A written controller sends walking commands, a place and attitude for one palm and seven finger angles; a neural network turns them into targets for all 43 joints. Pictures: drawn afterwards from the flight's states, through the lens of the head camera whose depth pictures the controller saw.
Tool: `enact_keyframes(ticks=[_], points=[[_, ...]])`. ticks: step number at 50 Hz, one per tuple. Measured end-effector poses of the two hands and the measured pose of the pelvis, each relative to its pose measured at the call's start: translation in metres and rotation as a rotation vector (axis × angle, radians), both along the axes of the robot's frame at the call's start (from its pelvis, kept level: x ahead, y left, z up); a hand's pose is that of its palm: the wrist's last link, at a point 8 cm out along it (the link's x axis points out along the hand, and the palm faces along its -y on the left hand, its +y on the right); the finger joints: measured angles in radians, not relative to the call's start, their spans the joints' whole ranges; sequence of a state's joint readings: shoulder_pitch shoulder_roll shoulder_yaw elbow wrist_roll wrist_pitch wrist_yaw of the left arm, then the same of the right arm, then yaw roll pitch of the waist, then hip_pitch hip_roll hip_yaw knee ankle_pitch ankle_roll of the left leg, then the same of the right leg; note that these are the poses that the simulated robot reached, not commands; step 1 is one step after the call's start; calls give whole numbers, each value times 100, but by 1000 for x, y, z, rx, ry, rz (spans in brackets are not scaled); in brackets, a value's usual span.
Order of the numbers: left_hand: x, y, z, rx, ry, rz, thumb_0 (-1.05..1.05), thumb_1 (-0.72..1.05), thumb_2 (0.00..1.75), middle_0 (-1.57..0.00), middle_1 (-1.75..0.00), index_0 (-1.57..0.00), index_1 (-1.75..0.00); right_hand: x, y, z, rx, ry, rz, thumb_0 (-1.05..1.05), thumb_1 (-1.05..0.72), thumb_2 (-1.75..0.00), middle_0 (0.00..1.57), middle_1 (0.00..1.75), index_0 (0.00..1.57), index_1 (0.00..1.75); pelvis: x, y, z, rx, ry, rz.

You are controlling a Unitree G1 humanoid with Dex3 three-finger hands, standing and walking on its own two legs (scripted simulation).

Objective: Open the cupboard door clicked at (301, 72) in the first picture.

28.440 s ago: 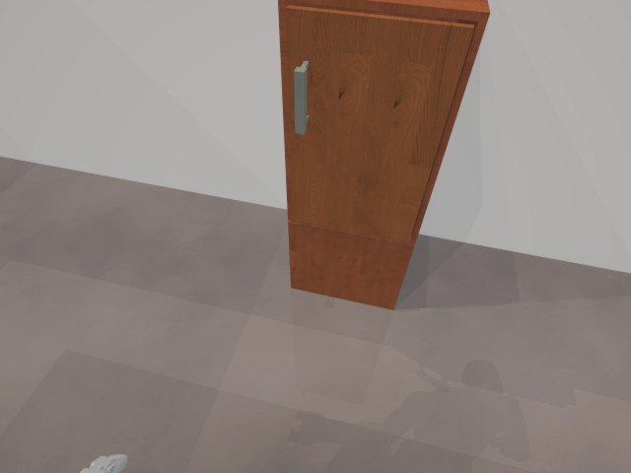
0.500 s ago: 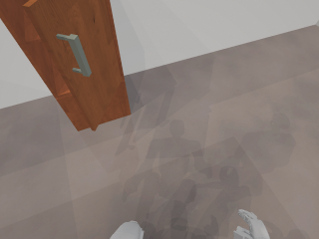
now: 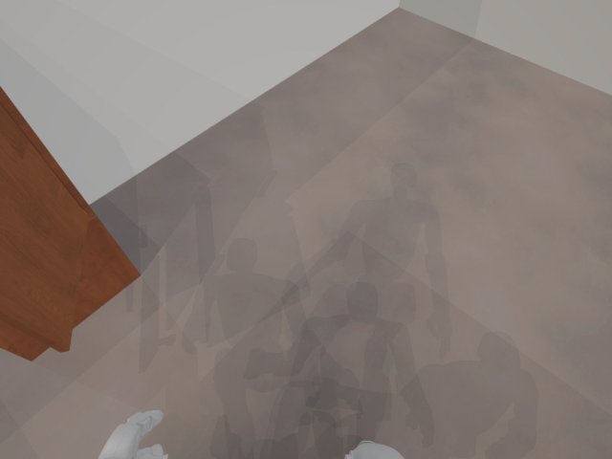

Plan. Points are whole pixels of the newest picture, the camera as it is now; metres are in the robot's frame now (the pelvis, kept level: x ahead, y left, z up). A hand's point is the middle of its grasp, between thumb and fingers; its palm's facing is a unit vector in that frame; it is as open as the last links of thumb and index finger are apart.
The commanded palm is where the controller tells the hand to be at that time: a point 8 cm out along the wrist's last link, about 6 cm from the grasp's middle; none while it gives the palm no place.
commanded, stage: walk to a spot facing it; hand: left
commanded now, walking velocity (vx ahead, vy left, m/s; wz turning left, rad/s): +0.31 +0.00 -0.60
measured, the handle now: out of the picture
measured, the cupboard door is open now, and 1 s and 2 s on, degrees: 53 53 53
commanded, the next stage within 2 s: turn to face it in 1.70 s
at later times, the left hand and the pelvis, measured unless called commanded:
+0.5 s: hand (195, 404) +0.21 +0.18 -0.19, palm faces -0.16 -0.97 -0.20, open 7.4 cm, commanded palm none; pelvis +0.20 -0.02 -0.02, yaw -15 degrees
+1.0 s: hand (322, 199) +0.62 -0.03 -0.16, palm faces -0.50 -0.84 -0.22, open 7.4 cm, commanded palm none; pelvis +0.40 -0.12 -0.02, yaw -27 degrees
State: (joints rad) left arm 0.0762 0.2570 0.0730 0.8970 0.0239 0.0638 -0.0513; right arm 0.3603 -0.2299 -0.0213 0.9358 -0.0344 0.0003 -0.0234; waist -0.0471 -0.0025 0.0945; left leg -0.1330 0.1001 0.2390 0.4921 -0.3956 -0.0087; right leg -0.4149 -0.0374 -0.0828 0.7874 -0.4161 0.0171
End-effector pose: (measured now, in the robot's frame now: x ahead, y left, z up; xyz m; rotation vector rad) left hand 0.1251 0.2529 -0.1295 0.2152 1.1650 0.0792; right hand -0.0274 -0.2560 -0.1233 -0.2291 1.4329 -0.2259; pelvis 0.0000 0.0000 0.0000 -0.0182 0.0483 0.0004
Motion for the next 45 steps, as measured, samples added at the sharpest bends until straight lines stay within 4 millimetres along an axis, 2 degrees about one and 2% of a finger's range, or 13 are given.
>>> enact_keyframes(ticks=[4, 7, 9, 13, 19, 24, 26, 29, 34, 40, 45], points=[[57, -35, 0, 6, -99, -96, 1, 91, 90, -20, -30, -19, -30, -22, -15, -20, 33, 68, -90, 1, -91, -89, 20, 30, 20, 30, 19, -17, -14, 12, -8, -47], [71, -51, 7, 13, -122, -104, 1, 91, 90, -20, -30, -20, -30, -7, -22, -21, 49, 69, -129, 1, -91, -89, 20, 30, 20, 30, 35, -25, -9, 13, -28, -77], [70, -57, 10, 18, -90, -107, 1, 90, 90, -20, -30, -20, -30, 20, -26, -16, 55, 16, -145, 1, -91, -89, 20, 30, 20, 30, 48, -29, -3, 22, -30, -107], [65, -62, 9, 18, 19, -124, 1, 90, 90, -20, -30, -20, -30, 88, -31, -7, 62, -138, -160, 1, -91, -89, 20, 30, 20, 30, 75, -34, 6, 38, -27, -159], [65, -51, -2, 13, 155, -90, 1, 90, 90, -21, -30, -20, -30, 198, -31, 0, 58, -298, -125, 1, -91, -89, 20, 30, 20, 30, 129, -30, 4, 30, -27, -206], [84, -29, -24, 19, 254, -53, 1, 90, 90, -21, -30, -20, -30, 290, -26, -1, 16, -399, -78, 1, -91, -89, 20, 30, 20, 30, 188, -20, -13, 12, -30, -245], [103, -22, -34, 22, 288, -65, 1, 90, 90, -21, -30, -20, -30, 310, -24, -1, -14, -440, -83, 0, -91, -89, 20, 30, 20, 30, 208, -16, -20, 3, -38, -276], [150, -23, -32, 22, 271, -117, 1, 90, 90, -20, -30, -20, -30, 314, -20, 5, -24, -429, -128, 0, -91, -89, 20, 30, 20, 30, 234, -16, -14, 7, -53, -318], [254, -48, -11, -7, 132, -202, 1, 91, 90, -20, -30, -19, -30, 286, -7, 6, 8, -281, -231, 0, -91, -89, 20, 30, 20, 30, 273, -22, 4, 5, -49, -353], [364, -104, 7, -27, 18, -327, 1, 91, 90, -20, -30, -19, -30, 242, 5, -2, 64, -84, -394, 0, -92, -89, 20, 30, 20, 30, 322, -42, 10, 17, -36, -407], [445, -169, 6, -21, -21, -449, 1, 91, 90, -20, -30, -19, -30, 221, 11, -10, 123, 56, -518, 1, -92, -89, 20, 30, 20, 30, 364, -76, 1, 39, -27, -451]])
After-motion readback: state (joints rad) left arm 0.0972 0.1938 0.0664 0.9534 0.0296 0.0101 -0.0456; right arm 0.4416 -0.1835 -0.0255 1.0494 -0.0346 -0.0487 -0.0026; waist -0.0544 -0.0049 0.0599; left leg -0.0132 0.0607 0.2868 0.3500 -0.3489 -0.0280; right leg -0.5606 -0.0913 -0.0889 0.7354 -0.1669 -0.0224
